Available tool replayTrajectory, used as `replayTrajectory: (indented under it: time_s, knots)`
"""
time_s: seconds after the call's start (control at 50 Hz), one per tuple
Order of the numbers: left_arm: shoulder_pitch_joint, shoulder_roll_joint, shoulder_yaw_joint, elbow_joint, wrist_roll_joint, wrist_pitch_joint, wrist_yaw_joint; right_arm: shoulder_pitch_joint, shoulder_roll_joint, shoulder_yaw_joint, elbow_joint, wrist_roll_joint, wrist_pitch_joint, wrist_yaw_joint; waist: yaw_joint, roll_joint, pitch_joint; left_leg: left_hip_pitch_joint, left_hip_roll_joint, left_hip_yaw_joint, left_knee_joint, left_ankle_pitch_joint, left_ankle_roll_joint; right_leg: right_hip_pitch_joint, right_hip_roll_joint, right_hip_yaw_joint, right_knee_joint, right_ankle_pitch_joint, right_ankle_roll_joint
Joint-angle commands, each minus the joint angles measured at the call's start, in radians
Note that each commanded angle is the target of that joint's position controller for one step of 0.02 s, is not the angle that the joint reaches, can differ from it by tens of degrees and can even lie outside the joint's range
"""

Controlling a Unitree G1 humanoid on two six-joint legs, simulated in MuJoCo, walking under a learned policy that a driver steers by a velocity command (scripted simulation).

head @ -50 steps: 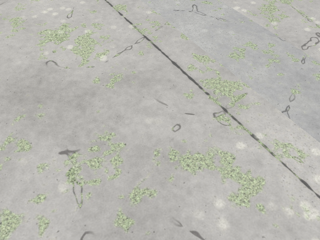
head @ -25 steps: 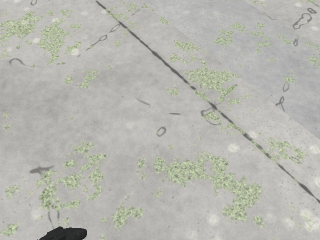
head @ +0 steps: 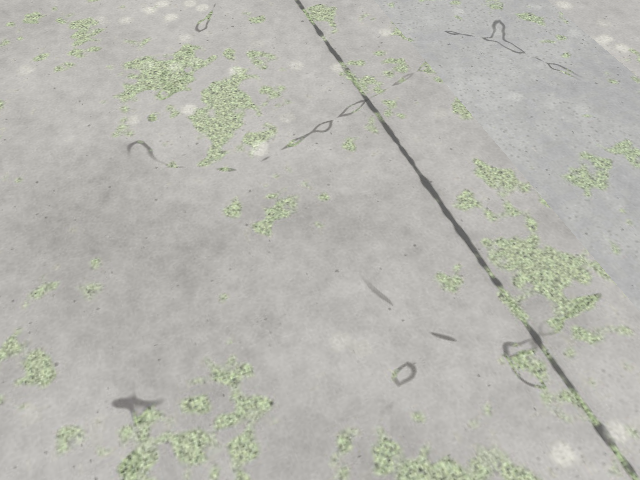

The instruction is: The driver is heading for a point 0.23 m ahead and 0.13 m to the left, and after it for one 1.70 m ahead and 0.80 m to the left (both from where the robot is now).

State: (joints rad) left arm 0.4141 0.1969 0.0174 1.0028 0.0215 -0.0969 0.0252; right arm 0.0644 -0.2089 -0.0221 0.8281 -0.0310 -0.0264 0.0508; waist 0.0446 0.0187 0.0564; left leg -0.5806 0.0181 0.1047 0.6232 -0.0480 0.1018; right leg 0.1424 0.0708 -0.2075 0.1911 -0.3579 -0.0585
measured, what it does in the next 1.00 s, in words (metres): walks ahead, turning left: left foot, then right foot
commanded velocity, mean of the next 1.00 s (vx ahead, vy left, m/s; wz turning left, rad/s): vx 0.11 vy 0.00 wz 0.56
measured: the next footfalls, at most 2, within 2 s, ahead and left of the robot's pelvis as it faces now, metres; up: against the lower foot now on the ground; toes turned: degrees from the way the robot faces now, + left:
left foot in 0.06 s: +0.20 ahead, +0.07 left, +0.00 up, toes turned +6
right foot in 0.64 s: +0.30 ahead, -0.09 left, +0.00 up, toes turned +27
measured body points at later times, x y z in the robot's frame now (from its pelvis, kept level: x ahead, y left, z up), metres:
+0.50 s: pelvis +0.17 +0.00 +0.01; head +0.20 +0.03 +0.46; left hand +0.25 +0.29 -0.11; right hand +0.30 -0.26 -0.11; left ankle +0.16 +0.06 -0.73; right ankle +0.28 -0.13 -0.68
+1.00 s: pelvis +0.20 -0.04 +0.01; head +0.25 -0.03 +0.46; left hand +0.14 +0.25 -0.09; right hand +0.46 -0.20 -0.11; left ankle +0.11 +0.06 -0.67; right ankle +0.27 -0.11 -0.73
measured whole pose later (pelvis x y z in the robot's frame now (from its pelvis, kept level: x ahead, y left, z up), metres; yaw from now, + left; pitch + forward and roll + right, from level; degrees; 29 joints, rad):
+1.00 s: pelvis +0.20 -0.04 +0.01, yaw +34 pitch +0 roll +1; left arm 0.23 0.27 0.03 0.73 0.03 0.01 0.03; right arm 0.17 -0.32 -0.07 0.75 -0.01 0.09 0.04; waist 0.01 0.02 0.09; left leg -0.39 -0.03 -0.03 0.92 -0.45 -0.04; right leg -0.21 -0.05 -0.12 0.44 -0.22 -0.03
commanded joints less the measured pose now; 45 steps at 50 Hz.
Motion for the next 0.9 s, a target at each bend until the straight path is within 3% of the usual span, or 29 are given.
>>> replayTrajectory:
  time_s: [0.02, 0.04, 0.06, 0.08, 0.1, 0.12, 0.14, 0.16, 0.18, 0.22, 0.26, 0.4, 0.46, 0.54, 0.58, 0.62, 0.64, 0.66, 0.68, 0.7, 0.72, 0.74, 0.78, 0.82, 0.9]
  knots:
    - [0.026, 0.181, 0.038, -0.021, 0.005, 0.011, 0.022, 0.102, -0.085, -0.025, -0.026, -0.01, -0.018, -0.01, -0.082, -0.112, -0.051, 0.143, -0.106, 0.073, -0.036, -0.113, 0.06, 0.015, -0.295, 0.011, 0.328, 1.284, -0.033]
    - [0.012, 0.193, 0.041, -0.03, 0.001, 0.018, 0.023, 0.232, -0.112, -0.039, 0.013, -0.018, -0.03, -0.015, -0.132, -0.114, -0.121, 0.296, -0.124, 0.047, -0.104, -0.068, 0.086, -0.038, -0.286, 0.007, 0.525, 1.214, -0.027]
    - [-0.029, 0.194, 0.041, -0.054, -0.014, 0.015, 0.019, 0.366, -0.162, -0.061, 0.045, -0.035, -0.04, -0.024, -0.208, -0.077, -0.197, 0.532, -0.041, -0.065, -0.168, 0.074, 0.139, -0.228, -0.247, -0.005, 0.803, 0.913, -0.004]
    - [0.064, 0.068, 0.018, -0.108, -0.028, 0.009, 0.0, 0.348, -0.292, -0.095, 0.031, -0.036, -0.034, -0.036, -0.109, 0.191, -0.323, 0.917, 0.316, -0.5, -0.051, 0.642, 0.306, -0.665, -0.067, 0.005, 1.206, -0.176, 0.051]
    - [0.007, 0.154, 0.036, -0.129, -0.022, 0.013, 0.002, 0.393, -0.299, -0.105, 0.022, 0.023, -0.02, -0.039, -0.156, 0.059, -0.452, 0.959, 0.373, -0.702, -0.133, 0.746, 0.403, -0.763, -0.015, 0.212, 1.36, -0.228, 0.059]
    - [-0.073, 0.146, 0.033, -0.157, -0.022, 0.008, 0.002, 0.301, -0.273, -0.1, 0.009, 0.034, -0.012, -0.049, -0.128, 0.008, -0.307, 0.824, 0.344, -0.56, -0.184, 0.729, 0.364, -0.82, -0.086, 0.257, 1.317, -0.107, 0.055]
    - [-0.109, 0.143, 0.03, -0.168, -0.017, 0.004, 0.002, 0.232, -0.207, -0.084, -0.001, 0.038, -0.006, -0.051, -0.099, -0.028, -0.176, 0.67, 0.292, -0.482, -0.237, 0.667, 0.308, -0.81, -0.116, 0.247, 1.222, -0.047, 0.058]
    - [-0.12, 0.148, 0.036, -0.167, -0.005, 0.014, 0.001, 0.191, -0.167, -0.073, -0.006, 0.039, -0.002, -0.054, -0.063, -0.061, -0.1, 0.55, 0.235, -0.417, -0.274, 0.634, 0.258, -0.773, -0.133, 0.247, 1.151, -0.029, 0.067]
    - [-0.106, 0.144, 0.037, -0.173, 0.012, 0.036, -0.001, 0.173, -0.145, -0.066, -0.01, 0.043, 0.0, -0.058, -0.035, -0.055, -0.08, 0.46, 0.193, -0.369, -0.3, 0.619, 0.234, -0.714, -0.139, 0.247, 1.093, -0.021, 0.081]
    - [-0.078, 0.115, 0.034, -0.178, 0.018, 0.077, -0.002, 0.178, -0.163, -0.067, -0.01, 0.031, -0.009, -0.052, -0.008, -0.04, -0.099, 0.389, 0.148, -0.32, -0.299, 0.674, 0.207, -0.65, -0.128, 0.235, 1.009, -0.013, 0.101]
    - [-0.083, 0.104, 0.031, -0.192, 0.014, 0.091, -0.002, 0.19, -0.199, -0.076, -0.013, 0.022, -0.013, -0.05, -0.003, -0.015, -0.129, 0.376, 0.119, -0.298, -0.284, 0.714, 0.188, -0.647, -0.12, 0.224, 0.942, 0.029, 0.112]
    - [-0.265, 0.144, 0.037, -0.273, 0.004, 0.118, 0.005, 0.258, -0.22, -0.087, -0.036, 0.021, 0.023, -0.062, -0.068, 0.061, -0.13, 0.442, 0.097, -0.406, -0.27, 0.412, 0.115, -0.73, -0.117, 0.253, 0.77, 0.117, 0.125]
    - [-0.313, 0.154, 0.035, -0.296, -0.003, 0.118, 0.011, 0.276, -0.226, -0.092, -0.047, 0.012, 0.036, -0.066, -0.087, 0.074, -0.107, 0.481, 0.114, -0.478, -0.253, 0.341, 0.128, -0.74, -0.1, 0.273, 0.703, 0.072, 0.117]
    - [-0.324, 0.164, 0.029, -0.318, -0.019, 0.104, 0.017, 0.265, -0.238, -0.098, -0.066, 0.004, 0.049, -0.065, -0.09, 0.09, -0.099, 0.506, 0.122, -0.557, -0.193, 0.437, 0.138, -0.666, -0.058, 0.286, 0.592, -0.015, 0.09]
    - [-0.29, 0.17, 0.028, -0.319, -0.026, 0.095, 0.02, 0.234, -0.243, -0.1, -0.08, 0.008, 0.054, -0.063, -0.073, 0.102, -0.098, 0.496, 0.11, -0.599, -0.171, 0.436, 0.116, -0.578, -0.041, 0.292, 0.48, -0.026, 0.074]
    - [-0.204, 0.171, 0.028, -0.303, -0.02, 0.082, 0.026, 0.163, -0.238, -0.099, -0.1, 0.027, 0.059, -0.064, -0.012, 0.092, -0.087, 0.408, 0.046, -0.6, -0.125, 0.287, 0.043, -0.388, -0.042, 0.288, 0.213, 0.109, 0.058]
    - [-0.168, 0.213, 0.037, -0.298, -0.006, 0.074, 0.035, 0.161, -0.202, -0.088, -0.116, 0.036, 0.056, -0.065, -0.01, 0.011, -0.105, 0.313, -0.014, -0.54, -0.033, 0.083, -0.014, -0.254, -0.157, 0.373, 0.101, 0.198, 0.033]
    - [-0.229, 0.307, 0.049, -0.331, 0.0, 0.079, 0.042, 0.252, -0.113, -0.067, -0.133, 0.04, 0.054, -0.067, -0.087, -0.252, -0.126, 0.137, -0.169, -0.329, 0.178, -0.434, -0.076, -0.129, -0.435, 0.645, 0.085, 0.518, -0.058]
    - [-0.187, 0.299, 0.052, -0.322, -0.011, 0.094, 0.031, 0.276, -0.216, -0.093, -0.113, 0.009, 0.064, -0.074, -0.061, -0.24, -0.151, 0.084, -0.199, -0.222, 0.355, -0.64, -0.092, -0.172, -0.504, 0.718, 0.133, 0.743, -0.182]
    - [-0.183, 0.245, 0.039, -0.327, -0.013, 0.099, 0.026, 0.271, -0.241, -0.103, -0.096, -0.002, 0.069, -0.073, -0.071, -0.139, -0.128, 0.08, -0.15, -0.228, 0.475, -0.589, -0.102, -0.196, -0.474, 0.636, 0.145, 0.766, -0.196]
    - [-0.227, 0.203, 0.028, -0.336, -0.015, 0.1, 0.023, 0.254, -0.236, -0.105, -0.083, -0.001, 0.076, -0.065, -0.081, -0.097, -0.084, 0.081, -0.123, -0.225, 0.521, -0.517, -0.115, -0.242, -0.401, 0.52, 0.146, 0.718, -0.166]
    - [-0.267, 0.191, 0.024, -0.349, -0.007, 0.104, 0.023, 0.249, -0.228, -0.104, -0.081, 0.007, 0.084, -0.053, -0.095, -0.116, -0.073, 0.081, -0.11, -0.214, 0.542, -0.459, -0.129, -0.252, -0.336, 0.433, 0.143, 0.66, -0.126]
    - [-0.263, 0.201, 0.029, -0.353, 0.003, 0.104, 0.026, 0.239, -0.216, -0.096, -0.084, 0.018, 0.095, -0.03, -0.082, -0.182, -0.083, 0.076, -0.111, -0.181, 0.581, -0.4, -0.156, -0.244, -0.284, 0.337, 0.154, 0.715, -0.114]
    - [-0.226, 0.205, 0.035, -0.347, 0.005, 0.101, 0.022, 0.201, -0.208, -0.091, -0.1, 0.026, 0.099, -0.021, -0.059, -0.175, -0.096, 0.06, -0.106, -0.166, 0.563, -0.38, -0.168, -0.211, -0.293, 0.31, 0.154, 0.711, -0.128]
    - [-0.167, 0.225, 0.049, -0.328, 0.005, 0.097, 0.018, 0.134, -0.19, -0.078, -0.128, 0.02, 0.11, -0.014, -0.025, -0.177, -0.089, 0.042, -0.07, -0.146, 0.447, -0.383, -0.168, -0.163, -0.341, 0.302, 0.143, 0.622, -0.157]
Over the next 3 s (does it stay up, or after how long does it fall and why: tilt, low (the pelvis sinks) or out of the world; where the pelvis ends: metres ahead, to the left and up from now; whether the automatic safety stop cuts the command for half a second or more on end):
stays up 0.52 0.25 0.02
